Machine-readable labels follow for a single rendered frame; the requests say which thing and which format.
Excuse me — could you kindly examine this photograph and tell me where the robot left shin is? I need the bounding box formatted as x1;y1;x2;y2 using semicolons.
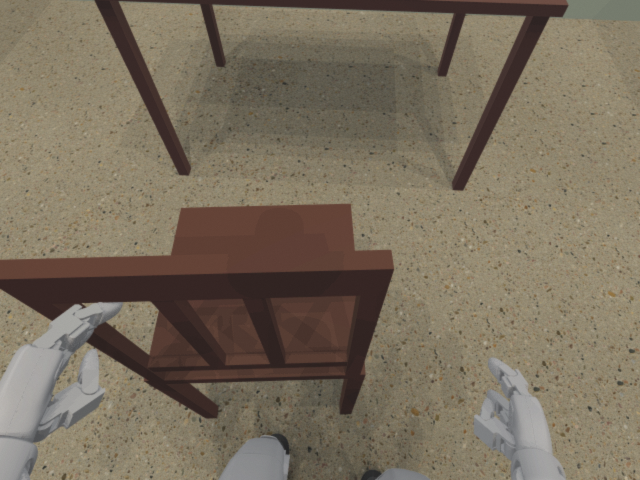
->
260;435;284;449

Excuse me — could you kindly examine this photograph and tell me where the table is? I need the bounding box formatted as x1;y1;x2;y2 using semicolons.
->
95;0;569;191

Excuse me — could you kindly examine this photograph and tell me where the chair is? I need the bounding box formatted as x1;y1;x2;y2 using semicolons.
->
0;204;394;419

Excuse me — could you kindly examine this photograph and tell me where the right robot forearm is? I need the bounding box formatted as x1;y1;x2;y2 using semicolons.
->
511;448;566;480

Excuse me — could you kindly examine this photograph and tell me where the robot left foot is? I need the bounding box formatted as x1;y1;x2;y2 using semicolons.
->
271;434;289;455

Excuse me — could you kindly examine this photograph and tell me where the robot right hand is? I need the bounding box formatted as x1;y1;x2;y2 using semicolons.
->
474;357;553;461

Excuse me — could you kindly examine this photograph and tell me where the robot left hand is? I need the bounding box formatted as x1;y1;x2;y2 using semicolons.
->
0;302;123;443

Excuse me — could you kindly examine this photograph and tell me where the left robot forearm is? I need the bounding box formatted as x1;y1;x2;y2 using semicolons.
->
0;436;38;480

